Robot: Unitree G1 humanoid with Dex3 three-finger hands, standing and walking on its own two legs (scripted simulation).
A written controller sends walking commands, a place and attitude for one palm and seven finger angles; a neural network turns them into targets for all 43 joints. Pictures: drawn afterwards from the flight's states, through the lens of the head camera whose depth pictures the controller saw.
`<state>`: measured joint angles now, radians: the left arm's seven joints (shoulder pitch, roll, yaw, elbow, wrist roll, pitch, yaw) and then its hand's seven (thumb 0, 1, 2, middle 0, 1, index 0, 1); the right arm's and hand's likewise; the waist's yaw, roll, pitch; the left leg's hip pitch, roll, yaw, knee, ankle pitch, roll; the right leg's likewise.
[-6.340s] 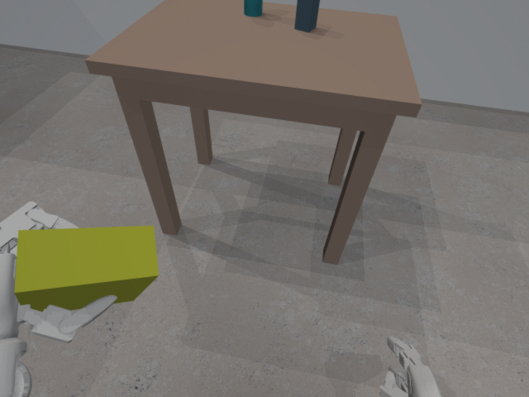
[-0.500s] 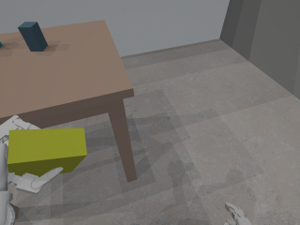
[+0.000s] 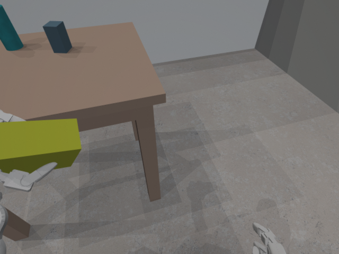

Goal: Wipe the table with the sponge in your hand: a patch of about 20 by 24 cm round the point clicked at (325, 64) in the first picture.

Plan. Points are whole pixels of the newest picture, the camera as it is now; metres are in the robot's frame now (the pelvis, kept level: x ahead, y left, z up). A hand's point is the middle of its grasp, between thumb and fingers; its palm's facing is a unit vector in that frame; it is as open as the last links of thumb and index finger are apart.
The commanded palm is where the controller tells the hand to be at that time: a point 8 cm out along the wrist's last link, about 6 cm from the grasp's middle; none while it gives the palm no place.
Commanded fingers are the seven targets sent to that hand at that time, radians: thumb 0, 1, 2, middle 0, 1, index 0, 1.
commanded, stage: look again from close up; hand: left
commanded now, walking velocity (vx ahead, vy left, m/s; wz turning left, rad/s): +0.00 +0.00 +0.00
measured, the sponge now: (50, 148) +0.25 +0.25 +0.18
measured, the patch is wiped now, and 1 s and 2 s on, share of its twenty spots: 0.00 0.00 0.00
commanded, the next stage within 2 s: shuffle to correct the standing spot in 0.06 s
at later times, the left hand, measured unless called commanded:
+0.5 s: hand (27, 162) +0.21 +0.27 +0.18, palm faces +0.43 -0.85 -0.32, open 9.9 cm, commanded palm +0.15 +0.30 +0.19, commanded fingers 0.00 0.10 1.30 -1.20 -1.60 -1.20 -1.60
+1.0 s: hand (67, 132) +0.29 +0.24 +0.17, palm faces +0.29 -0.84 -0.46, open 9.9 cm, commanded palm +0.24 +0.28 +0.19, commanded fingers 0.00 0.10 1.30 -1.20 -1.60 -1.20 -1.60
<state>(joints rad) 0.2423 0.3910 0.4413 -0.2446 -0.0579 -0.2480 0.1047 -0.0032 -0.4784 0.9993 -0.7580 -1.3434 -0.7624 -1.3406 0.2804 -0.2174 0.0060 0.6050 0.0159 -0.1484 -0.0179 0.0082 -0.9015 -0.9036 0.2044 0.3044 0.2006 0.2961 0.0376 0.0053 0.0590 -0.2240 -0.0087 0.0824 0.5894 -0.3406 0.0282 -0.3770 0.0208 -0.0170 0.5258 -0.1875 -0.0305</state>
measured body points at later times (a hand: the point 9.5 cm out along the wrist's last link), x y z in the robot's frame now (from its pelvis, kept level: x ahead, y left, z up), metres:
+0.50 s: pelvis -0.01 +0.02 -0.01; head -0.02 +0.04 +0.44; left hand +0.18 +0.31 +0.20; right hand +0.19 -0.20 -0.06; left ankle -0.02 +0.10 -0.73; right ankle +0.09 -0.08 -0.68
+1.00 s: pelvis +0.06 +0.02 +0.00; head +0.09 +0.03 +0.45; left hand +0.27 +0.28 +0.20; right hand +0.19 -0.25 -0.09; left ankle +0.14 +0.19 -0.69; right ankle +0.07 -0.10 -0.73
